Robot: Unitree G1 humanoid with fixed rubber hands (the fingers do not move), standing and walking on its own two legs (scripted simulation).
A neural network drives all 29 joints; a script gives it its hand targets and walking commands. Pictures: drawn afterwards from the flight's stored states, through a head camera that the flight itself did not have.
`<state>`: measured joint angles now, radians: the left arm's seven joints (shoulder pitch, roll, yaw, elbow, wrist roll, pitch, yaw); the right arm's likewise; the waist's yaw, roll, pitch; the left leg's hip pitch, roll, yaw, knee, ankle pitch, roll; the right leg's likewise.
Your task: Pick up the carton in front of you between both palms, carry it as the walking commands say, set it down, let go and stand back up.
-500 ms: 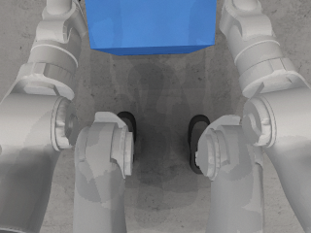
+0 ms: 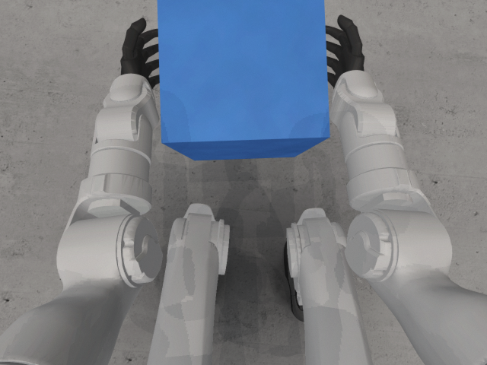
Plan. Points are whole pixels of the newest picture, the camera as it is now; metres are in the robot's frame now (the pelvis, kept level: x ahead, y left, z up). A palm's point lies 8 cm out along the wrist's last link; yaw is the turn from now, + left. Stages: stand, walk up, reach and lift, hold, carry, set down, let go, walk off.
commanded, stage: reach and lift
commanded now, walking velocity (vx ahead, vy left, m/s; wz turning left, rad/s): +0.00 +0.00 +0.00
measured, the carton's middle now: (242, 92) +0.52 +0.04 -0.14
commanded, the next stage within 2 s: none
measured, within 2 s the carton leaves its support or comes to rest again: neither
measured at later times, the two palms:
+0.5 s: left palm (92, 50) +0.47 +0.18 +0.07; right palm (414, 48) +0.49 -0.12 +0.08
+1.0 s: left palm out of the picture +0.43 +0.17 +0.23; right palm out of the picture +0.44 -0.13 +0.24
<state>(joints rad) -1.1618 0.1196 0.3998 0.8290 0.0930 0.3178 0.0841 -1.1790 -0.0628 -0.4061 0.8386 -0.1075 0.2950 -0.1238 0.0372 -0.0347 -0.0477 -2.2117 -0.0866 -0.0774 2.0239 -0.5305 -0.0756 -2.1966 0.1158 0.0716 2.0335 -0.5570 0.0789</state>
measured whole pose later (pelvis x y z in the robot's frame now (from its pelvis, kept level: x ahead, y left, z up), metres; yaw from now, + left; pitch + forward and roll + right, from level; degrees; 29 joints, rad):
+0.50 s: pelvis +0.02 +0.00 +0.12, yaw +1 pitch +40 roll +0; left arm -0.90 0.00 0.42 0.65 0.18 0.38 0.05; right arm -0.90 0.04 -0.42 0.65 -0.17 0.36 -0.08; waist 0.03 -0.03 -0.21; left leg -1.84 -0.10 -0.11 1.62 -0.49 -0.07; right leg -1.82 0.12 0.10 1.63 -0.51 0.06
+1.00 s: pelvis +0.07 +0.00 +0.27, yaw +1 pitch +25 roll +0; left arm -0.52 -0.09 0.35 0.63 0.19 0.31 0.04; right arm -0.51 0.12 -0.36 0.62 -0.18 0.30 -0.07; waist 0.02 -0.01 -0.22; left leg -1.11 -0.08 -0.13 1.09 -0.42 -0.04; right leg -1.09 0.09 0.13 1.10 -0.44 0.03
